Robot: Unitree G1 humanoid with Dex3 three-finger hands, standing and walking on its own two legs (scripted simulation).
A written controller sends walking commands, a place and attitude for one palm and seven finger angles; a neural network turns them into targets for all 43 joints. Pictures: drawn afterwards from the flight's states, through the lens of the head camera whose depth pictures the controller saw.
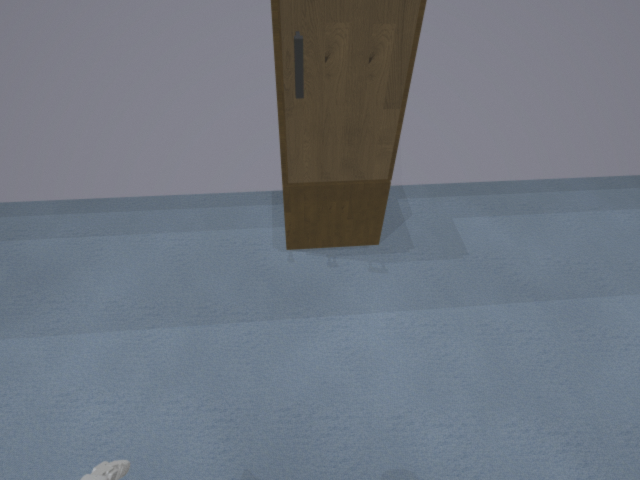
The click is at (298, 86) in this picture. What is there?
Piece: cupboard door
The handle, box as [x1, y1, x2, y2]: [294, 31, 303, 98]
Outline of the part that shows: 298,31 296,31 296,35 294,36 296,98 303,97 302,36 299,35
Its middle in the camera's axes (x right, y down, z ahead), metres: -0.06 -0.47 +1.05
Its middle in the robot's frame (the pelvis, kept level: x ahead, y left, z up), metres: +1.10 +0.12 +0.04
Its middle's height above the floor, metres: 0.81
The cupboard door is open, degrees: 0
